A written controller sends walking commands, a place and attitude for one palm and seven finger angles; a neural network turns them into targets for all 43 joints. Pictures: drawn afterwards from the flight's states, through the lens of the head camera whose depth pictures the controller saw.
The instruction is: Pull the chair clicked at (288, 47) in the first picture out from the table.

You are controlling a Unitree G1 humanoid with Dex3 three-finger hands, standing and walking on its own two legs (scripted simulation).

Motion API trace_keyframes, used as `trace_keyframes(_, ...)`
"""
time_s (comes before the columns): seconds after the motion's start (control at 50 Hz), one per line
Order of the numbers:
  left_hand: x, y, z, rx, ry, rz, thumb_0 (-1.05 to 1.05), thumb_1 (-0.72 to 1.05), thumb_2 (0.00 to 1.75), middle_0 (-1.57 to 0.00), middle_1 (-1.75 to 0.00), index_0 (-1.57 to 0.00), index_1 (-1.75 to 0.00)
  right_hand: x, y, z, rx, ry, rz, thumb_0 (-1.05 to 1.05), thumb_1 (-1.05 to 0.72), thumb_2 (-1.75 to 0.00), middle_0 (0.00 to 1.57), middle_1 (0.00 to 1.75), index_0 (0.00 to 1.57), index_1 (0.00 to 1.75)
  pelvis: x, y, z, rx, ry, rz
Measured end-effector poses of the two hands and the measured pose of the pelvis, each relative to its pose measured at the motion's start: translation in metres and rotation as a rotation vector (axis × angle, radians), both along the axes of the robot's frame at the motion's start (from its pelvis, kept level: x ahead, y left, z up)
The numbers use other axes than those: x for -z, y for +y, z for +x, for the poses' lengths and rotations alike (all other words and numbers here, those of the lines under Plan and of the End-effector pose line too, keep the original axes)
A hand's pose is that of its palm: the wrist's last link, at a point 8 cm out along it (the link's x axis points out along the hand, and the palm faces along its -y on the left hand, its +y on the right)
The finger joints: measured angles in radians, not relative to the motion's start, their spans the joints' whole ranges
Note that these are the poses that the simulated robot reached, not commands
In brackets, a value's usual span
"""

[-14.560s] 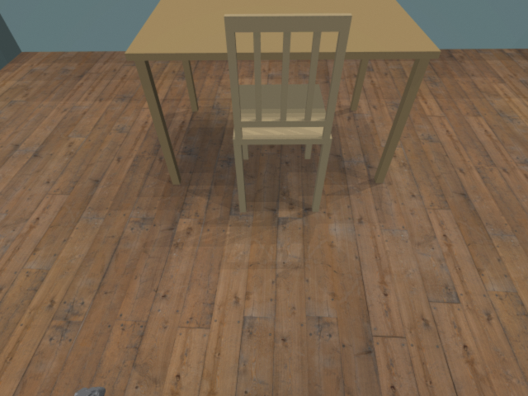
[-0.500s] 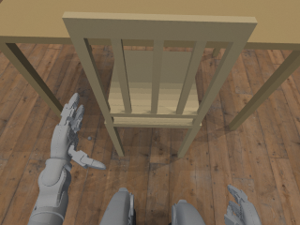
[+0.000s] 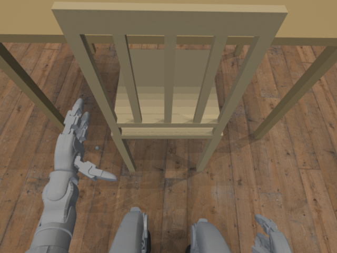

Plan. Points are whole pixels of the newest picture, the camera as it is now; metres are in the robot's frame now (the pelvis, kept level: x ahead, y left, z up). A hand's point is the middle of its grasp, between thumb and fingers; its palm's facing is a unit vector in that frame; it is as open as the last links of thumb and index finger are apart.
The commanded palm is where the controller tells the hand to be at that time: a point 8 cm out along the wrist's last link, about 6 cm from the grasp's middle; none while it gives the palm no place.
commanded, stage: aim the fingers beside a spindle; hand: left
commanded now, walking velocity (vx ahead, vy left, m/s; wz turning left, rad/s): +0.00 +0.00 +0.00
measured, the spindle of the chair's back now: (168, 88) +0.50 +0.02 +0.05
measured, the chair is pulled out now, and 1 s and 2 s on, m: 0.00 0.00 0.00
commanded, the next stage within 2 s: push the fingers through the gap in 0.36 s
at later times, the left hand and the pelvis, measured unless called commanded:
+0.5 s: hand (94, 149) +0.34 +0.18 +0.01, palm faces +0.03 -1.00 -0.04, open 17.0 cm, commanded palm +0.33 +0.23 +0.02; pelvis +0.00 +0.00 +0.00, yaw +0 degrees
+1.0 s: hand (97, 131) +0.39 +0.18 +0.02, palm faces +0.03 -1.00 -0.05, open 17.0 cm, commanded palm +0.37 +0.23 +0.02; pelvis +0.00 +0.01 +0.00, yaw +0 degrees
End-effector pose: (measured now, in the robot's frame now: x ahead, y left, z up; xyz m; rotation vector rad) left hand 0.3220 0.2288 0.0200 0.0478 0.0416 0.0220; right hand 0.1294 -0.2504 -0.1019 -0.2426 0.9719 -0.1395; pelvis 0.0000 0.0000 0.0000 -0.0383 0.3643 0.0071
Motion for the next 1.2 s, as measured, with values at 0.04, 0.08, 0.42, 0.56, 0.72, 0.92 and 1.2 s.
trace_keyframes(0.04, 0.0, 0.001, -0.003, -0.002, -0.001, -0.001, -0.02, -0.5, 0.3, -0.06, -0.08, -0.06, -0.08, -0.001, -0.001, 0.001, 0.0, -0.002, -0.003, 0.01, -0.9, -0.9, 0.2, 0.3, 0.2, 0.3, 0.0, 0.0, 0.0, -0.001, 0.0, 0.0)
trace_keyframes(0.08, -0.001, 0.002, -0.005, -0.001, -0.005, -0.001, -0.02, -0.5, 0.3, -0.06, -0.08, -0.06, -0.08, -0.001, -0.001, 0.003, -0.003, -0.007, -0.006, 0.01, -0.9, -0.9, 0.2, 0.29, 0.2, 0.3, 0.0, 0.001, 0.001, -0.003, -0.001, -0.002)
trace_keyframes(0.42, 0.003, 0.004, -0.002, -0.001, -0.01, -0.004, -0.02, -0.5, 0.3, -0.06, -0.08, -0.06, -0.08, -0.002, 0.009, 0.018, -0.032, -0.042, -0.001, 0.0, -0.9, -0.9, 0.2, 0.29, 0.2, 0.3, 0.003, 0.003, -0.001, -0.006, 0.004, -0.008)
trace_keyframes(0.56, 0.007, 0.011, 0.002, -0.002, -0.007, -0.006, -0.02, -0.5, 0.3, -0.06, -0.08, -0.06, -0.08, 0.001, 0.01, 0.014, -0.033, -0.025, -0.01, 0.0, -0.9, -0.9, 0.2, 0.3, 0.2, 0.3, 0.005, 0.005, -0.001, -0.009, 0.01, -0.014)
trace_keyframes(0.72, 0.001, 0.007, 0.018, 0.016, -0.028, -0.007, -0.02, -0.5, 0.3, -0.06, -0.08, -0.06, -0.08, 0.004, 0.01, 0.004, -0.02, 0.005, -0.015, 0.0, -0.9, -0.9, 0.2, 0.3, 0.2, 0.3, 0.006, 0.009, -0.001, -0.009, 0.016, -0.018)
trace_keyframes(0.92, 0.002, 0.003, 0.036, 0.0, -0.022, -0.003, -0.02, -0.5, 0.3, -0.06, -0.08, -0.06, -0.08, 0.005, 0.01, -0.011, 0.005, 0.045, -0.01, 0.0, -0.9, -0.9, 0.2, 0.3, 0.2, 0.3, 0.004, 0.011, -0.001, 0.001, 0.021, -0.014)
trace_keyframes(1.2, 0.003, 0.006, 0.06, -0.003, -0.022, 0.0, -0.02, -0.5, 0.3, -0.06, -0.08, -0.06, -0.08, 0.01, 0.002, -0.032, 0.028, 0.113, -0.024, 0.0, -0.9, -0.9, 0.2, 0.3, 0.2, 0.3, 0.007, 0.01, -0.003, 0.001, 0.034, -0.018)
